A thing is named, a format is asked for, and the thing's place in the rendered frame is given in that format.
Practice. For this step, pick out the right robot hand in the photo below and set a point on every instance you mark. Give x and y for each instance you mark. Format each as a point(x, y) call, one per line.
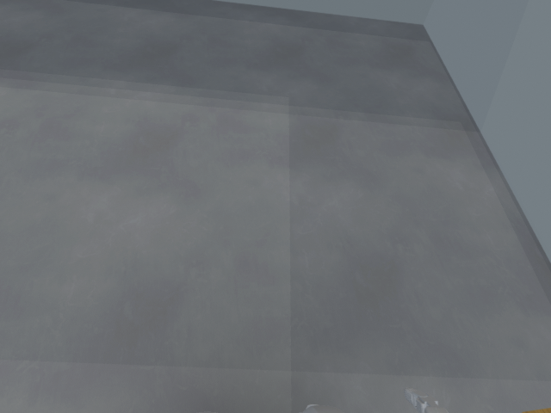
point(424, 403)

